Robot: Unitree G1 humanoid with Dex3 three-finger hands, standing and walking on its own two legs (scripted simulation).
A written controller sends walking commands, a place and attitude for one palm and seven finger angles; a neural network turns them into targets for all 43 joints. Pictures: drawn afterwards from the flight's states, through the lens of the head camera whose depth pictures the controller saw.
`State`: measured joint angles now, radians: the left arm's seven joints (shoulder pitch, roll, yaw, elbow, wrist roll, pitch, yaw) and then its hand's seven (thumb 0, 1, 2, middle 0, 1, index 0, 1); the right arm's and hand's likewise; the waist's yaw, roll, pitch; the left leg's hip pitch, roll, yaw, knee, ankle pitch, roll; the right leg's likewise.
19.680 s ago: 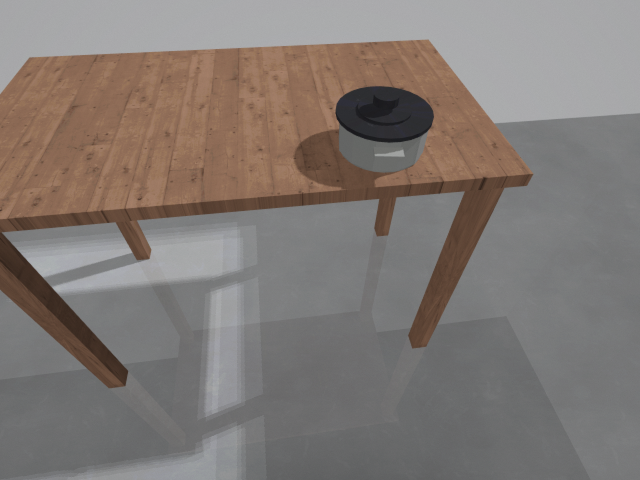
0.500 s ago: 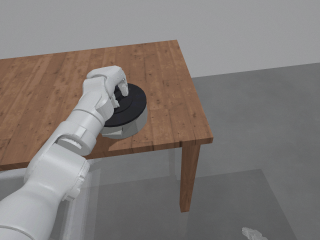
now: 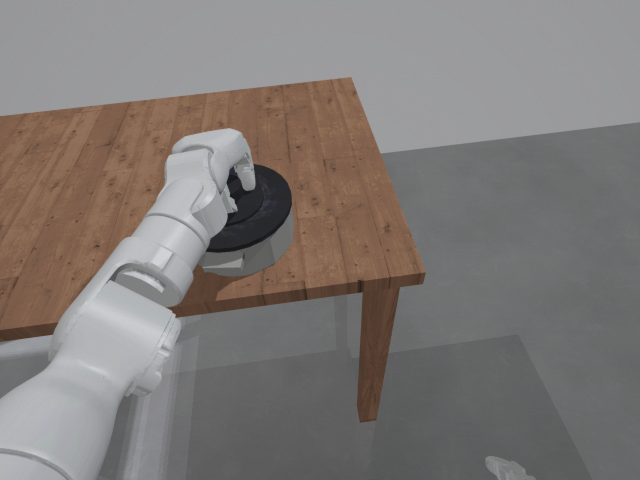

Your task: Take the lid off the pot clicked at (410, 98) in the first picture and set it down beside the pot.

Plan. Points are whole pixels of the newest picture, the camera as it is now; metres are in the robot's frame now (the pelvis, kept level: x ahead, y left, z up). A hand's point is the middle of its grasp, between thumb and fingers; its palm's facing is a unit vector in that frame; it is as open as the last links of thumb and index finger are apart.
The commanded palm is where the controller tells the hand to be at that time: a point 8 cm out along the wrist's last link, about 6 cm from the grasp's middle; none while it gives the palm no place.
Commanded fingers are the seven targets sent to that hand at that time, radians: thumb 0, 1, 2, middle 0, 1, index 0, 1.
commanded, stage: lift the lid straight up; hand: left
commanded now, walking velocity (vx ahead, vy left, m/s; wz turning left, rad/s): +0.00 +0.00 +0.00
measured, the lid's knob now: (226, 189) +0.48 +0.13 +0.12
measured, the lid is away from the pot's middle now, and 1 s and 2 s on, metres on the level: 0.01 0.01 0.02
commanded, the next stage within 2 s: move the lid sideways beside the pot in 1.90 s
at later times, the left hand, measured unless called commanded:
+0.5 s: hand (214, 175) +0.45 +0.13 +0.17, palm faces -0.29 -0.11 -0.95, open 7.2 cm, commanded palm +0.44 +0.14 +0.25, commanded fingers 0.00 0.66 0.97 -0.83 -1.02 -0.89 -1.05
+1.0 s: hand (213, 141) +0.46 +0.12 +0.21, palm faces -0.24 -0.11 -0.96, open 7.2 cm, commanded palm +0.44 +0.13 +0.29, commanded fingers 0.00 0.66 0.97 -0.83 -1.02 -0.89 -1.05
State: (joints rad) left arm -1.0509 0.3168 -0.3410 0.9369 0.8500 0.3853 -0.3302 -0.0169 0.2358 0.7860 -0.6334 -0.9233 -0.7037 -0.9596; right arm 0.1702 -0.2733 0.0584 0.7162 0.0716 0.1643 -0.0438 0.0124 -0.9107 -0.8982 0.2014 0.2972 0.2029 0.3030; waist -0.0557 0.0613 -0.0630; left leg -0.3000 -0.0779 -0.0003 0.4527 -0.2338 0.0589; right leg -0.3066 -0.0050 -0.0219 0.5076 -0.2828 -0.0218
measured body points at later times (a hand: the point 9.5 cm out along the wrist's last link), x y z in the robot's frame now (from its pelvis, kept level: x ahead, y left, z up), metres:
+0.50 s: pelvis +0.00 +0.00 +0.00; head +0.01 -0.04 +0.45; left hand +0.46 +0.13 +0.22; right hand +0.14 -0.24 -0.13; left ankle -0.01 +0.09 -0.74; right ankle -0.02 -0.10 -0.74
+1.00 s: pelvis +0.00 +0.00 +0.00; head +0.00 -0.04 +0.45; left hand +0.46 +0.12 +0.27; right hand +0.13 -0.24 -0.13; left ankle -0.01 +0.09 -0.74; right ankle -0.02 -0.10 -0.74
